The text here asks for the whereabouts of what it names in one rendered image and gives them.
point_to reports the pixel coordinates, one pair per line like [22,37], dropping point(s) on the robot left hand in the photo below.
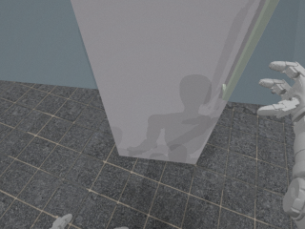
[60,223]

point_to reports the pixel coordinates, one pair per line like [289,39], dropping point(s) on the robot right forearm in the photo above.
[299,144]

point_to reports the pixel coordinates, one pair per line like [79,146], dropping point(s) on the handle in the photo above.
[257,31]

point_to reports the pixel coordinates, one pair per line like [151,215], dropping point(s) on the robot right hand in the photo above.
[285,106]

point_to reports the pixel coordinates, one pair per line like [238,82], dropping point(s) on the fridge door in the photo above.
[159,66]

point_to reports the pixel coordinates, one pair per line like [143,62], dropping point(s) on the robot right upper arm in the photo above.
[293,202]

